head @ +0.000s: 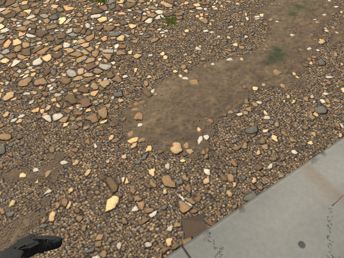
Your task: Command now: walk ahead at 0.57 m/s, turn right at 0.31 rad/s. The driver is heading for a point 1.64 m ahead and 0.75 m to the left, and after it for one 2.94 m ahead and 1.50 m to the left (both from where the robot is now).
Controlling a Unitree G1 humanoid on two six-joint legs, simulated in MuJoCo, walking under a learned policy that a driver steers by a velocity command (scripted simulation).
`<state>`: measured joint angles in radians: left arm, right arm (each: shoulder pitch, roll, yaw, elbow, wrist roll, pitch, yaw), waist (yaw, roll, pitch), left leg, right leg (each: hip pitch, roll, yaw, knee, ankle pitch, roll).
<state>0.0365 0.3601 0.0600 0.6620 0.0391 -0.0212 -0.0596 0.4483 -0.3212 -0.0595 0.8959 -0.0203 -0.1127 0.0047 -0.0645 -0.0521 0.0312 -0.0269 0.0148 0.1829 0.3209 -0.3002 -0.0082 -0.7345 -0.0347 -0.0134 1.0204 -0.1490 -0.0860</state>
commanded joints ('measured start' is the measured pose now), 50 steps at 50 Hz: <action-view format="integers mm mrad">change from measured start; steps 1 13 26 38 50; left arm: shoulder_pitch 78 179 143 126 116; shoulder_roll -86 -26 44 -14 24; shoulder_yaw -52 -28 25 6 2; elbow -28 47 46 -13 -32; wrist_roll -3 -28 -22 -10 -37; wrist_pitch -27 -39 -3 54 34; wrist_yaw -27 87 76 77 94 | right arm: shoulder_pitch -147 33 -218 -213 -240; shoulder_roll -61 -24 -10 -141 -172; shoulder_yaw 12 -9 -27 -74 -91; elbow -74 -54 -243 -299 -312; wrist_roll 14 0 -1 15 1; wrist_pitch -40 118 182 164 172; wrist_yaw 15 -8 39 4 25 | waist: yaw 119 47 43 51 41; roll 131 -30 -64 109 191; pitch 41 -149 -78 -118 -95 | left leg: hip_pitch -306 -468 -279 -139 -223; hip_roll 148 35 29 123 45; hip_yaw -36 -203 -73 -566 -822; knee -144 923 358 24 15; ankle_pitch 749 -144 14 323 146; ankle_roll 98 -11 53 229 172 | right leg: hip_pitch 388 598 458 124 385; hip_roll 73 -296 -343 20 137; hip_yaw -52 116 -156 72 125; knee -334 -645 -571 10 -393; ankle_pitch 238 809 35 -222 -233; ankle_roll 9 -134 -21 139 82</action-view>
